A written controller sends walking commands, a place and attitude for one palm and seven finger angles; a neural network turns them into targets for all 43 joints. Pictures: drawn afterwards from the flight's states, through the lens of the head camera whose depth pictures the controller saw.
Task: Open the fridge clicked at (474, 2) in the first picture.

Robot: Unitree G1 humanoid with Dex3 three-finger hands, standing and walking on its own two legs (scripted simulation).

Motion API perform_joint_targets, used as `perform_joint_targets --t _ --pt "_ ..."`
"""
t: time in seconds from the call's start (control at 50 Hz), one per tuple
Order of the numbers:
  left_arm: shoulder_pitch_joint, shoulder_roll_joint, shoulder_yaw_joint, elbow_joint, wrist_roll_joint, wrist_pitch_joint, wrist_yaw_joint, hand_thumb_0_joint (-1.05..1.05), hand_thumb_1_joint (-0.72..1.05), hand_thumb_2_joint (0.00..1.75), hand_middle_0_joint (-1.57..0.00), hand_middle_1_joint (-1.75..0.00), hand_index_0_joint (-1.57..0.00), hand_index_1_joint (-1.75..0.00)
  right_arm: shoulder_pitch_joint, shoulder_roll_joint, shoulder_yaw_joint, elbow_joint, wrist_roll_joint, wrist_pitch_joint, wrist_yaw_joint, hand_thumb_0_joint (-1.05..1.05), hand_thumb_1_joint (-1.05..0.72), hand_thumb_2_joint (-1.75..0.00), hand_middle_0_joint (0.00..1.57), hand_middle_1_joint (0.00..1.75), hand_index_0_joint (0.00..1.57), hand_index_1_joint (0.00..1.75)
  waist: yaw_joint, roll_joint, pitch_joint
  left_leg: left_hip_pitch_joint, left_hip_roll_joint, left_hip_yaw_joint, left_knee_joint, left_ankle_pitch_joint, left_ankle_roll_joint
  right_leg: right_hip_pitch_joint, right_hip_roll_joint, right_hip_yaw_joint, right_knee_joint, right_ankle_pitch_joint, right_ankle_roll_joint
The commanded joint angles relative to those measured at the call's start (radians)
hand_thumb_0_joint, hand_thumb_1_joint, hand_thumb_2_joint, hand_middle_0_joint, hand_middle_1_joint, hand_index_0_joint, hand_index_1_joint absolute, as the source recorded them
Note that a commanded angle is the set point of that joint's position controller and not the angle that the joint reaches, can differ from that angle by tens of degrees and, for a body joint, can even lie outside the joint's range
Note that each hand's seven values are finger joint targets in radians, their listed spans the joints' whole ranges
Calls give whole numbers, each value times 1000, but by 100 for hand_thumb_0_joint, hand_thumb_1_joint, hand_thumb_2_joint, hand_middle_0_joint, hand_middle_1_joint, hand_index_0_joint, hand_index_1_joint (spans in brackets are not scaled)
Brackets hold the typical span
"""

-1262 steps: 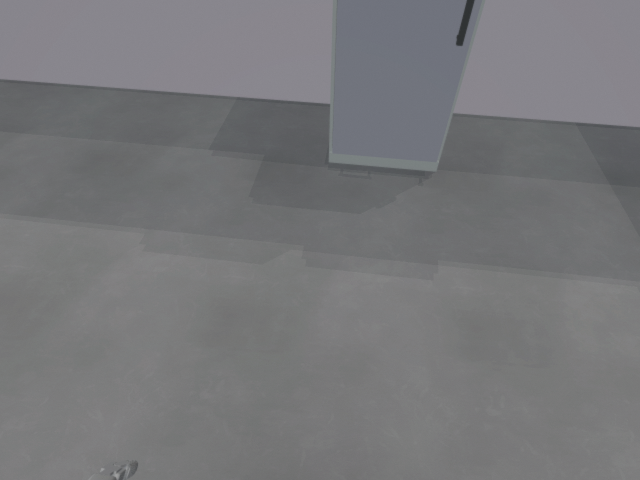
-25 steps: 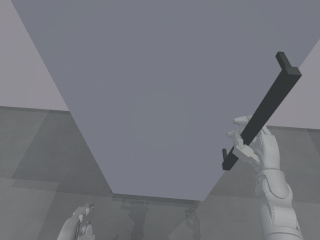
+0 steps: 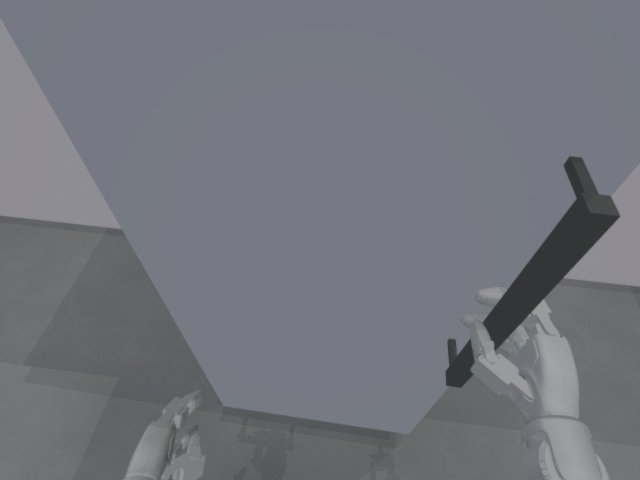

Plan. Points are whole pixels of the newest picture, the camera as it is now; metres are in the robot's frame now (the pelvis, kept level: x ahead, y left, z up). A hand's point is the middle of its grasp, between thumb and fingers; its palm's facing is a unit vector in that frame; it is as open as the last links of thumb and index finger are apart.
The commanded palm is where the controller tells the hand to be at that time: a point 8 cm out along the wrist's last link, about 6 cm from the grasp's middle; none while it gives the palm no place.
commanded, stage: walk backward, drawing the door open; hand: right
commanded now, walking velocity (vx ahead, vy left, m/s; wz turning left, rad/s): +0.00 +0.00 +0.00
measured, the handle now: (498, 303) +0.32 -0.17 +0.09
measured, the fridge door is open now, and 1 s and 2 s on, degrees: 1 1 32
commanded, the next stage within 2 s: none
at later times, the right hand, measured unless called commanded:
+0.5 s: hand (482, 356) +0.26 -0.14 +0.09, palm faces +0.04 +1.00 -0.08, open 5.6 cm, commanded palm +0.22 -0.20 +0.07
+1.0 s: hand (480, 337) +0.28 -0.15 +0.08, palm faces +0.18 +0.97 -0.17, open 5.5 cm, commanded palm +0.24 -0.20 +0.07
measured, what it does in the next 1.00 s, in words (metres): steps on the spot: right foot, then left foot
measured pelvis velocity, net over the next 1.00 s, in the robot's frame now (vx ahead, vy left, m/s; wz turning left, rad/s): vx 0.02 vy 0.01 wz -0.15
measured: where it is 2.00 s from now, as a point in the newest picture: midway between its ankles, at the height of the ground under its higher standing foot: outside the picture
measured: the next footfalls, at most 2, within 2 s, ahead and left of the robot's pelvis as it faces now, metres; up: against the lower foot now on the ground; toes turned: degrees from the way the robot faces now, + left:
right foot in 0.52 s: +0.26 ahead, -0.17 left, +0.00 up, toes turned +4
left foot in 0.66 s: +0.12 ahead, +0.07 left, +0.00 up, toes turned -5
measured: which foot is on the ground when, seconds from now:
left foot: down 0.00-0.50, up 0.52-0.64, down 0.66-1.00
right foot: down 0.00-0.32, up 0.34-0.50, down 0.52-0.70, up 0.72-1.00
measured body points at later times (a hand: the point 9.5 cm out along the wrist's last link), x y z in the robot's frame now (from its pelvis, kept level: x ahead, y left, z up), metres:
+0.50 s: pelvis +0.09 -0.03 +0.03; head +0.14 -0.03 +0.47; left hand +0.27 +0.18 -0.06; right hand +0.25 -0.20 +0.09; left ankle +0.00 +0.08 -0.69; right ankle +0.20 -0.16 -0.69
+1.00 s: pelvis +0.02 +0.01 +0.02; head +0.06 +0.02 +0.46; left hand +0.22 +0.22 -0.08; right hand +0.26 -0.20 +0.09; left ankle +0.08 +0.07 -0.73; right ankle -0.07 -0.12 -0.70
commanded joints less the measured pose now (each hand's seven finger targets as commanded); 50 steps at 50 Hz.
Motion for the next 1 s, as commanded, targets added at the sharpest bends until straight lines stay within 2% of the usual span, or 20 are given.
perform_joint_targets --t 0.0,0.04,0.06,0.1,0.14,0.22,0.26,0.28,0.3,0.32,0.44,0.48,0.52,0.54,0.58,0.64,0.68,0.74,0.82,0.98 --pt "-90 100 59 -202 -3 -65 -7 0 90 90 -20 -30 -20 -30 396 -77 -1 -473 -2 -123 44 0 -90 -90 45 140 45 140 -106 32 -183 349 5 42 59 767 35 -55 4 37 -10 755 7" --pt "-99 104 63 -202 -1 -70 -8 0 90 90 -20 -30 -20 -30 443 -103 -22 -519 -10 -140 27 0 -90 -90 45 140 45 140 -103 -4 -145 332 4 45 65 750 42 -84 11 46 10 728 10" --pt "-76 158 56 -118 6 -54 50 0 90 90 -20 -30 -20 -30 -52 -302 -110 -494 -133 -147 -70 0 -90 -90 45 140 45 140 -13 -8 -116 452 86 -86 8 857 57 -106 2 74 -15 650 -23" --pt "-93 127 52 -136 16 -50 89 0 90 90 -20 -30 -20 -30 222 -121 0 -312 -135 -102 -126 0 -90 -90 45 140 45 140 -35 35 -90 472 140 -54 32 941 78 -110 14 92 -29 695 11" --pt "-110 139 51 -149 22 -42 105 0 90 90 -20 -30 -20 -30 229 -126 34 -350 -140 -99 -138 0 -90 -90 45 140 45 140 -42 4 -67 468 101 6 89 939 46 -88 6 102 -94 911 27" --pt "-92 119 61 -142 58 -20 79 0 90 90 -20 -30 -20 -30 224 -77 108 -413 -161 -77 -158 0 -90 -90 45 140 45 140 -8 -219 21 -11 -103 170 8 94 1 439 -68 158 -122 1767 96" --pt "-100 107 63 -142 47 -17 63 0 90 90 -20 -30 -20 -30 261 -73 111 -442 -161 -65 -172 0 -90 -90 45 140 45 140 -46 -75 12 259 -114 193 -176 421 43 244 -11 112 124 1742 135" --pt "-137 111 66 -163 34 -27 59 0 90 90 -20 -30 -20 -30 300 -69 111 -441 -160 -85 -164 0 -90 -90 45 140 45 140 -97 90 -8 662 -20 100 -209 949 125 -161 66 93 348 1094 153" --pt "-175 106 62 -191 14 -49 75 0 90 90 -20 -30 -20 -30 298 -81 98 -420 -147 -117 -163 0 -90 -90 45 140 45 140 -128 313 -30 957 241 -86 -111 1582 213 -552 209 103 529 119 128" --pt "-119 85 45 -184 10 -84 69 0 90 90 -20 -30 -20 -30 278 -137 44 -376 -163 -153 -174 0 -90 -90 45 140 45 140 -142 452 1 879 316 -102 -48 1653 149 -635 164 203 568 -202 26" --pt "-165 92 26 -75 41 -72 74 0 90 90 -20 -30 -20 -30 182 -80 140 -519 -186 -189 -170 0 -90 -90 45 140 45 140 -4 8 -47 152 91 184 43 480 0 230 13 64 -187 595 28" --pt "-125 130 44 -72 43 -102 61 0 90 90 -20 -30 -20 -30 235 -53 200 -494 -200 -178 -185 0 -90 -90 45 140 45 140 -8 -283 -72 34 -24 85 535 -268 -23 304 -168 302 -309 1056 -90" --pt "-79 112 46 -70 45 -145 33 0 90 90 -20 -30 -20 -30 245 -51 179 -439 -210 -172 -204 0 -90 -90 45 140 45 140 29 -162 124 30 -74 55 604 -351 -24 107 -177 421 -407 1049 -143" --pt "-191 125 58 -99 63 -176 45 0 90 90 -20 -30 -20 -30 392 -63 103 -447 -201 -179 -203 0 -90 -90 45 140 45 140 -58 -337 120 -105 -48 -44 527 -410 -43 140 -303 656 -357 1035 -242" --pt "-220 54 20 -30 67 -157 65 0 90 90 -20 -30 -20 -30 365 -115 70 -467 -174 -151 -201 0 -90 -90 45 140 45 140 -61 -209 -38 151 -4 -124 222 -255 -14 59 -261 576 -310 750 -197" --pt "-266 40 28 -26 52 -109 91 0 90 90 -20 -30 -20 -30 218 -144 27 -446 -157 -90 -203 0 -90 -90 45 140 45 140 -58 5 48 391 8 -129 -235 -68 33 -303 -88 350 -324 -62 -50" --pt "-272 26 38 -16 33 -75 99 0 90 90 -20 -30 -20 -30 105 -158 0 -390 -178 -60 -208 0 -90 -90 45 140 45 140 -71 326 59 -54 365 -442 -514 -310 157 -155 120 68 379 -36 57" --pt "-236 7 22 20 63 -62 89 0 90 90 -20 -30 -20 -30 -42 -130 27 -329 -196 -59 -183 0 -90 -90 45 140 45 140 -11 124 -17 72 282 -175 -304 292 154 -234 64 112 569 30 62" --pt "-213 22 5 3 62 -67 118 0 90 90 -20 -30 -20 -30 -70 -129 4 -219 -187 -117 -199 0 -90 -90 45 140 45 140 -33 176 -101 395 270 -141 -172 970 150 -228 73 58 311 -58 49" --pt "-172 74 30 -75 29 28 124 0 90 90 -20 -30 -20 -30 -205 -118 43 -220 -170 -123 -220 0 -90 -90 45 140 45 140 -22 132 -273 584 251 -150 -96 1083 114 -26 22 62 -212 203 31"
